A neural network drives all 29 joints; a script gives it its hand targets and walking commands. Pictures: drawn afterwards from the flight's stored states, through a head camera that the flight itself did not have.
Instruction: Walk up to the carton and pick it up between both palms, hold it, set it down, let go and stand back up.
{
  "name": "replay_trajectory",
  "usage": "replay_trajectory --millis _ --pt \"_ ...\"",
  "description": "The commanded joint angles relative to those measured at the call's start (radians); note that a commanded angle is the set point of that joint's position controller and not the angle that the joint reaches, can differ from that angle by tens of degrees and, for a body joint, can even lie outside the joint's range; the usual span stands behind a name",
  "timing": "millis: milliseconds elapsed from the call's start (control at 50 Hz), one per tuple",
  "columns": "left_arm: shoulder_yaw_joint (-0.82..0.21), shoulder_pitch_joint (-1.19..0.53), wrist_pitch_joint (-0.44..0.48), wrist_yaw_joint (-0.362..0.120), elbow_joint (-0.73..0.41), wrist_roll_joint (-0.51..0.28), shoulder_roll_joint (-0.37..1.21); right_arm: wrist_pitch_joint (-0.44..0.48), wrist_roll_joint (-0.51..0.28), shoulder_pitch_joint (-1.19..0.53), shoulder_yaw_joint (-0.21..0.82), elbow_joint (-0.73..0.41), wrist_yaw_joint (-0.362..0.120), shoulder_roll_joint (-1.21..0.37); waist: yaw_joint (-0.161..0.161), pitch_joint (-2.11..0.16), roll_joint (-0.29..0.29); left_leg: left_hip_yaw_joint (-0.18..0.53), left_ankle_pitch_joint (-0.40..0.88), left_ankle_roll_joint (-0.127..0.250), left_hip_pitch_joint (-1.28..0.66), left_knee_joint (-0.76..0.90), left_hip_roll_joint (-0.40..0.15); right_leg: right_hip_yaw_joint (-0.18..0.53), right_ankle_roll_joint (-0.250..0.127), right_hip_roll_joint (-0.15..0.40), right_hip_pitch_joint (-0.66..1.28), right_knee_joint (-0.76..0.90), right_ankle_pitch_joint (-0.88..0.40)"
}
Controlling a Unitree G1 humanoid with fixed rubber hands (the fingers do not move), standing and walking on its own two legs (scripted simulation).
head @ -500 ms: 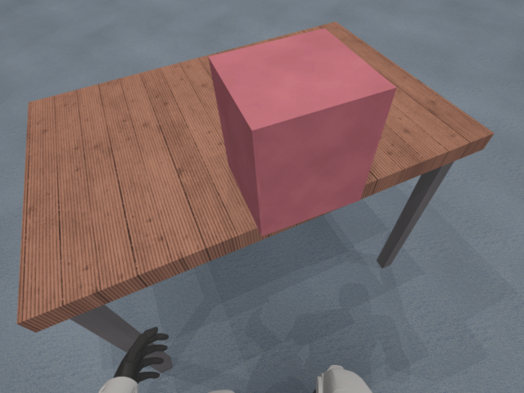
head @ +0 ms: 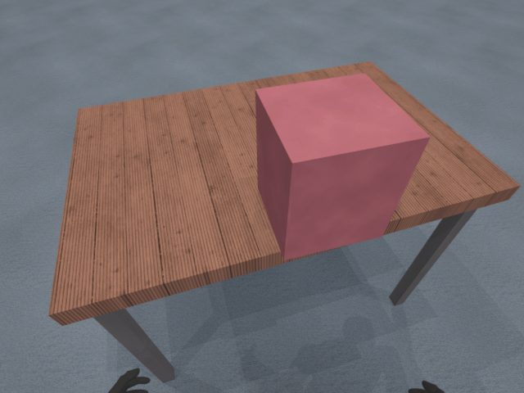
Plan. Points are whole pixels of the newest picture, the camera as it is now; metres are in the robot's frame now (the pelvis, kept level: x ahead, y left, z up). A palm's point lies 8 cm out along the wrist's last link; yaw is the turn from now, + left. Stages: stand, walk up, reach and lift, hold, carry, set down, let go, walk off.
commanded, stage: walk up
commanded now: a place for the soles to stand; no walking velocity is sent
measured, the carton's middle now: (323, 168) +0.50 -0.08 +0.07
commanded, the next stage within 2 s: none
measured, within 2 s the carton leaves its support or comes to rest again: neither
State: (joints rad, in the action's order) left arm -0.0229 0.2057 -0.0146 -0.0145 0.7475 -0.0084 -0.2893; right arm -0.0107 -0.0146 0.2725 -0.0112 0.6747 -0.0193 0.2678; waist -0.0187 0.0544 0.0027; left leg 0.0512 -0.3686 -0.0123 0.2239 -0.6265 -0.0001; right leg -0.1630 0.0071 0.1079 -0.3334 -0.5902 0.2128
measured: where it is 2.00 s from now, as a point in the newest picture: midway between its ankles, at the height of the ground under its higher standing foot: outside the picture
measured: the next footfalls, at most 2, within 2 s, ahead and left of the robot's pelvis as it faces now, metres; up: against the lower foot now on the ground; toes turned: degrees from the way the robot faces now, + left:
right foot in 0.52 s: +0.15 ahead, -0.25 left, +0.00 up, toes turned +5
left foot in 0.78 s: +0.11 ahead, -0.15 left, +0.00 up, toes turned +23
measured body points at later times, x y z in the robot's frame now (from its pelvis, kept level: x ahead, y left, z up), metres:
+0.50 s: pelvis +0.01 -0.09 -0.02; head +0.07 -0.06 +0.42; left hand +0.15 +0.19 -0.14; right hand +0.05 -0.39 -0.12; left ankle -0.02 +0.13 -0.73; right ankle +0.10 -0.24 -0.72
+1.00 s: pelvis +0.03 -0.23 -0.02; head +0.04 -0.20 +0.43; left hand +0.03 +0.05 -0.16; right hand +0.23 -0.44 -0.10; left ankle +0.03 -0.08 -0.73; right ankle +0.10 -0.36 -0.71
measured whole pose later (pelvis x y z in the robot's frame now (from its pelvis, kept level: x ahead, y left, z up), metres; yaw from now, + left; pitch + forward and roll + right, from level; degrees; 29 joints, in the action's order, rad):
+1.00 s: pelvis +0.03 -0.23 -0.02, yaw +17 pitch -4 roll +0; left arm 0.04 0.26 -0.10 -0.03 0.75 0.01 -0.33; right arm 0.01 0.05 0.28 -0.03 0.60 0.05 0.21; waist -0.02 0.11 -0.09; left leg 0.06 -0.35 -0.02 0.35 -0.76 -0.01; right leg 0.00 0.03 0.06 -0.39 -0.92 0.50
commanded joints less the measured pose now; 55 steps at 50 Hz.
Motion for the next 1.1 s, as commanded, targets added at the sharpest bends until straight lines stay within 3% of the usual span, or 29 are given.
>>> replay_trajectory --millis 0,160,180,200,220,260,300,420,460,480,500,520,540,580,680,720,740,760,780,800,820,880,940,980,1000,1020,1040,1060,1080 --pt "0.049 -0.036 0.028 0.006 -0.101 0.002 -0.161 0.027 0.002 0.026 -0.056 -0.086 0.007 0.174 0.012 -0.057 0.005 0.111 0.151 0.070 0.137 0.159 -0.077 0.143 -0.062 0.080 0.132 0.140 0.033" --pt "0.055 -0.012 0.026 0.009 -0.097 0.005 -0.166 0.028 0.005 0.036 -0.060 -0.082 0.007 0.173 0.009 -0.063 0.004 0.132 0.141 0.072 0.162 0.154 -0.062 0.133 -0.064 0.089 0.151 0.140 0.066" --pt "0.113 -0.114 -0.012 -0.021 -0.162 0.079 -0.227 0.044 0.055 0.270 -0.115 -0.047 0.054 0.231 0.077 -0.014 -0.083 0.376 -0.129 0.152 0.057 0.245 -0.188 0.039 -0.051 -0.007 -0.041 -0.129 0.237" --pt "0.098 -0.159 -0.037 -0.035 -0.196 0.097 -0.163 0.041 0.071 0.322 -0.146 -0.014 0.082 0.316 0.117 0.063 0.034 0.626 -0.244 0.225 -0.054 0.344 -0.325 0.060 -0.020 -0.078 -0.320 -0.325 0.377" --pt "0.097 -0.159 -0.055 -0.039 -0.213 0.110 -0.131 0.038 0.082 0.318 -0.156 -0.003 0.110 0.333 0.109 0.102 0.035 0.707 -0.227 0.271 -0.110 0.339 -0.389 0.167 -0.014 -0.019 -0.472 -0.446 0.328" --pt "0.086 -0.111 -0.066 -0.041 -0.218 0.099 -0.101 0.051 0.093 0.231 -0.145 -0.016 0.135 0.283 0.047 0.087 0.020 0.565 0.098 0.251 -0.155 0.265 -0.347 0.252 0.002 0.020 -0.512 -0.522 0.189" --pt "0.083 -0.088 -0.062 -0.037 -0.224 0.096 -0.100 0.067 0.094 0.158 -0.134 -0.039 0.126 0.239 0.016 0.027 0.112 0.450 0.297 0.227 -0.124 0.221 -0.288 0.257 0.023 0.030 -0.414 -0.523 0.150" --pt "0.092 -0.153 -0.062 -0.039 -0.255 0.078 -0.102 0.061 0.101 0.142 -0.150 -0.065 0.112 0.239 0.038 0.008 0.214 0.392 0.497 0.231 -0.038 0.097 -0.273 0.248 -0.003 0.034 -0.244 -0.323 0.195" --pt "0.104 -0.064 -0.049 -0.041 -0.230 0.072 -0.109 0.049 0.094 0.106 -0.150 -0.085 0.105 0.248 -0.011 -0.039 0.220 0.346 0.426 0.180 0.103 0.020 -0.218 0.202 -0.030 -0.014 -0.005 -0.170 0.129" --pt "0.115 0.041 -0.039 -0.043 -0.195 0.071 -0.119 0.043 0.086 0.073 -0.143 -0.102 0.100 0.240 -0.074 -0.073 0.170 0.282 0.347 0.132 0.231 -0.073 -0.168 0.166 -0.052 -0.047 0.205 -0.025 0.010" --pt "0.136 0.139 -0.027 -0.042 -0.158 0.080 -0.176 0.040 0.078 0.123 -0.115 -0.104 0.094 0.164 -0.115 -0.132 -0.016 0.169 0.203 0.070 0.347 -0.280 -0.057 0.182 -0.073 -0.048 0.409 0.051 -0.033" --pt "0.155 0.141 -0.019 -0.035 -0.182 0.081 -0.292 0.041 0.053 0.178 -0.083 -0.134 0.099 0.077 -0.121 -0.204 -0.335 0.033 -0.252 0.001 0.491 -0.536 0.078 0.570 -0.189 0.240 0.460 0.162 -0.122" --pt "0.152 0.043 -0.025 -0.028 -0.201 0.047 -0.308 0.028 0.042 0.212 -0.094 -0.121 0.125 0.106 -0.100 -0.240 -0.316 0.047 -0.396 -0.005 0.439 -0.695 0.060 0.764 -0.338 0.330 0.322 0.265 -0.049" --pt "0.116 -0.012 -0.034 -0.007 -0.215 0.049 -0.217 0.019 0.037 0.137 -0.108 -0.093 0.129 0.163 -0.082 -0.102 -0.135 0.078 -0.297 0.010 0.440 -0.765 0.009 0.574 -0.331 0.268 0.201 0.201 -0.119" --pt "0.085 -0.095 -0.059 0.006 -0.204 0.059 -0.148 0.033 0.024 0.215 -0.106 -0.082 0.111 0.116 -0.017 -0.086 -0.212 -0.023 -0.232 0.020 0.185 -0.397 -0.018 0.382 -0.304 0.203 0.032 0.124 -0.138" --pt "0.071 -0.112 -0.064 0.007 -0.186 0.045 -0.148 0.043 0.024 0.240 -0.103 -0.084 0.100 0.105 0.025 -0.104 -0.171 -0.026 -0.080 0.041 0.027 -0.141 -0.006 0.341 -0.250 0.198 -0.030 0.064 -0.137" --pt "0.063 -0.129 -0.065 0.005 -0.185 0.038 -0.146 0.053 0.031 0.269 -0.107 -0.090 0.095 0.118 0.064 -0.119 -0.119 0.021 0.057 0.063 -0.109 0.016 -0.024 0.300 -0.185 0.184 -0.125 -0.004 -0.082" --pt "0.045 -0.103 -0.062 -0.001 -0.188 0.031 -0.101 0.060 0.045 0.275 -0.120 -0.107 0.093 0.168 0.087 -0.133 0.059 0.284 -0.045 0.115 -0.196 0.189 -0.166 0.230 -0.096 0.121 -0.249 -0.147 0.067" --pt "0.036 -0.063 -0.066 -0.005 -0.194 0.022 -0.064 0.050 0.045 0.183 -0.138 -0.144 0.091 0.245 0.070 -0.066 0.212 0.686 -0.324 0.230 -0.089 0.345 -0.393 0.131 -0.009 -0.034 -0.351 -0.332 0.349" --pt "0.072 -0.088 -0.086 0.001 -0.188 0.040 -0.140 0.042 0.056 0.134 -0.139 -0.130 0.099 0.277 0.079 0.007 0.146 0.752 -0.373 0.341 0.114 0.367 -0.439 0.231 -0.002 0.005 -0.270 -0.491 0.364" --pt "0.079 -0.097 -0.093 -0.005 -0.163 0.049 -0.147 0.047 0.063 0.074 -0.119 -0.139 0.102 0.222 0.061 0.053 0.100 0.652 -0.301 0.343 0.125 0.346 -0.396 0.248 0.004 0.001 -0.269 -0.562 0.309" --pt "0.083 -0.003 -0.075 -0.014 -0.112 0.042 -0.128 0.054 0.074 0.020 -0.097 -0.154 0.099 0.178 0.034 0.013 0.174 0.399 -0.026 0.272 0.062 0.246 -0.282 0.231 0.024 -0.014 -0.250 -0.524 0.270" --pt "0.074 0.036 -0.040 -0.022 -0.101 0.011 -0.101 0.041 0.063 -0.026 -0.089 -0.159 0.071 0.168 0.035 -0.041 0.232 0.228 0.014 0.199 0.069 0.176 -0.176 0.159 0.023 -0.033 -0.105 -0.232 0.324" --pt "0.082 0.124 -0.006 -0.020 -0.079 0.004 -0.098 0.019 0.047 -0.054 -0.088 -0.148 0.050 0.180 -0.009 -0.069 0.203 0.148 -0.015 0.145 0.154 0.062 -0.107 0.086 0.012 -0.082 0.092 0.041 0.106" --pt "0.094 0.164 0.010 -0.012 -0.073 0.011 -0.132 0.012 0.041 -0.037 -0.078 -0.140 0.040 0.156 -0.019 -0.067 0.118 0.131 -0.013 0.111 0.212 -0.028 -0.069 0.126 0.002 -0.075 0.163 0.100 0.037" --pt "0.106 0.168 0.024 -0.004 -0.087 0.023 -0.199 0.010 0.028 0.006 -0.058 -0.144 0.030 0.098 -0.011 -0.073 -0.055 0.081 -0.047 0.054 0.286 -0.162 -0.010 0.356 -0.044 0.064 0.177 0.179 0.123" --pt "0.121 0.097 0.026 0.002 -0.116 0.014 -0.275 0.004 0.017 0.032 -0.056 -0.152 0.035 0.091 0.020 -0.028 -0.175 0.018 -0.177 0.007 0.295 -0.232 0.048 0.644 -0.145 0.242 0.024 0.316 0.310" --pt "0.118 0.037 0.023 0.007 -0.119 0.011 -0.268 -0.002 0.032 0.042 -0.070 -0.134 0.041 0.122 0.033 0.035 -0.137 0.048 -0.178 0.002 0.221 -0.293 -0.003 0.725 -0.204 0.283 -0.117 0.370 0.432" --pt "0.099 0.031 0.024 0.010 -0.125 0.011 -0.215 -0.003 0.031 0.018 -0.077 -0.115 0.038 0.138 0.028 0.088 -0.084 0.058 -0.160 0.004 0.232 -0.287 -0.011 0.646 -0.196 0.250 -0.114 0.363 0.386"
